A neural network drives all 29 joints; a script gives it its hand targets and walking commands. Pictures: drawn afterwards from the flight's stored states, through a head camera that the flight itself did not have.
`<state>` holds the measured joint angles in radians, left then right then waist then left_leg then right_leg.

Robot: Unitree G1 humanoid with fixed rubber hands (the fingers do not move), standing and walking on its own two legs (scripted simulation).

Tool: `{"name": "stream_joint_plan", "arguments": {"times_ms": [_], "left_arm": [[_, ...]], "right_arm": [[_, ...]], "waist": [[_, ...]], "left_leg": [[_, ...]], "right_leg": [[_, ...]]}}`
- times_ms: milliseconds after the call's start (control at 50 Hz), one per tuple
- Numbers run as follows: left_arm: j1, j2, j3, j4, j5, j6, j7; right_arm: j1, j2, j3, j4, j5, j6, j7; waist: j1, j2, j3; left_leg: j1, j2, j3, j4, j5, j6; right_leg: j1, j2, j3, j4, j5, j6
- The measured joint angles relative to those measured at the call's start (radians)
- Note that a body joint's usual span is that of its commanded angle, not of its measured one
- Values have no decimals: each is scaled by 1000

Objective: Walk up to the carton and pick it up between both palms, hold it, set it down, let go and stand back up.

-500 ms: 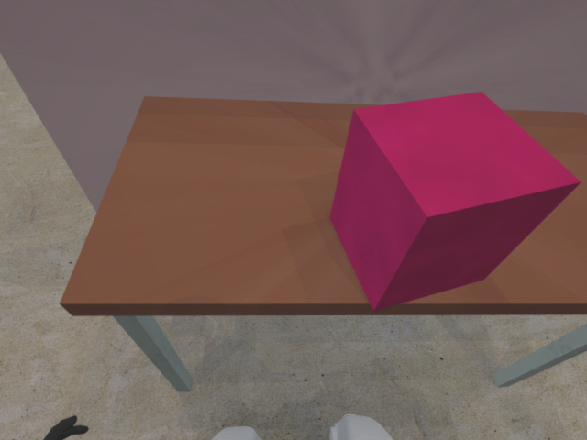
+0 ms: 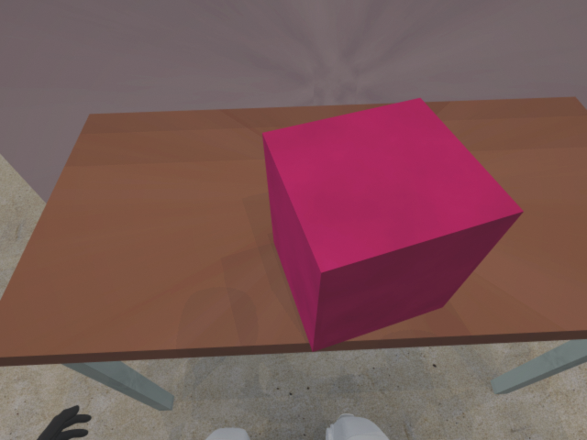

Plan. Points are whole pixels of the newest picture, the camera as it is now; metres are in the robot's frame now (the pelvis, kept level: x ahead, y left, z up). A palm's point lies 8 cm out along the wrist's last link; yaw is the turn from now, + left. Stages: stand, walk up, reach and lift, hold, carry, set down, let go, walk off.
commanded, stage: walk up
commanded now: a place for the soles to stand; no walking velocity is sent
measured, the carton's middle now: (363, 231) +0.36 -0.08 +0.08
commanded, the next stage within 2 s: none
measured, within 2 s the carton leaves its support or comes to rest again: neither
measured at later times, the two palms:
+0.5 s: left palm out of the picture +0.12 +0.31 -0.07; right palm out of the picture +0.12 -0.34 -0.10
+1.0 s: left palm out of the picture +0.07 +0.41 -0.09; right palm out of the picture +0.12 -0.25 -0.06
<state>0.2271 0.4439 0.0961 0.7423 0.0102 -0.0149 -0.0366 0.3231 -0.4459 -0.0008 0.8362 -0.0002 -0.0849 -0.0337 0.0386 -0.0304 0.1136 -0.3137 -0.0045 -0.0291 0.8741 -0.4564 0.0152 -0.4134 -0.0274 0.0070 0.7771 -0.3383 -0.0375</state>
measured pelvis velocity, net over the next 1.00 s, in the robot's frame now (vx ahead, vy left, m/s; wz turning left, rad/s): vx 0.02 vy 0.07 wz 0.04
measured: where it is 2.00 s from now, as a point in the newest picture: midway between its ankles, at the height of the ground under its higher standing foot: outside the picture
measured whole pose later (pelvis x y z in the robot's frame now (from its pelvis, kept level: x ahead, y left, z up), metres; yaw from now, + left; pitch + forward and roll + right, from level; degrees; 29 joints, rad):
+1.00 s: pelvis +0.02 +0.07 +0.01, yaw +2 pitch -3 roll -5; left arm 0.28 0.45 0.10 0.76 0.01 0.03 0.02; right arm 0.24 -0.43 0.00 0.83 0.00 -0.02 -0.02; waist 0.04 0.03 0.11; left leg -0.38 -0.05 -0.02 0.61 -0.18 0.07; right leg -0.27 0.03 0.03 0.82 -0.48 -0.01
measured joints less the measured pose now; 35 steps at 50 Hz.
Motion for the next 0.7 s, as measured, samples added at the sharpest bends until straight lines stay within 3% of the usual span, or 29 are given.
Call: {"name": "stream_joint_plan", "arguments": {"times_ms": [100,220,340,420,560,600,620,640,700], "left_arm": [[50,-15,0,0,0,0,7],[60,-30,0,-1,0,-9,27],[61,-32,0,0,0,-14,46],[62,-44,0,0,0,-14,52],[74,-59,0,-1,0,-15,62],[74,-59,0,-1,0,-14,62],[71,-58,0,-1,0,-15,62],[67,-58,0,0,0,-15,62],[56,-53,0,0,-1,-8,62]], "right_arm": [[0,-8,0,-3,0,20,1],[-1,-14,0,-3,0,60,4],[0,-14,0,-3,0,94,4],[-4,-14,0,-3,0,95,4],[-68,-14,0,-4,0,94,5],[-76,-15,0,-4,0,84,6],[-76,-14,0,-4,0,77,6],[-78,-11,0,-4,0,71,6],[-84,0,0,-4,0,57,6]], "waist": [[-1,6,-11],[-1,53,-9],[-2,85,-9],[-2,86,-9],[-2,85,-9],[-2,86,-10],[-2,86,-9],[-2,82,-7],[-2,81,-6]], "left_leg": [[-58,-18,-2,165,13,0],[-111,-17,-2,166,171,0],[-111,-17,-2,162,181,0],[-111,-17,-3,114,154,0],[-104,-16,-3,-35,39,0],[-78,-16,-2,-151,101,0],[-72,-19,3,-183,208,7],[-71,-27,7,-185,236,26],[-66,-30,7,-186,205,72]], "right_leg": [[122,1,-1,-70,-15,-21],[180,38,-2,-133,-2,-18],[185,99,-17,-144,-8,-45],[185,111,-44,-145,-18,-50],[185,99,-58,-145,-26,-17],[185,88,-59,-142,-29,1],[185,81,-60,-138,-32,12],[181,72,-60,-125,-28,21],[156,70,-58,-43,-132,23]]}}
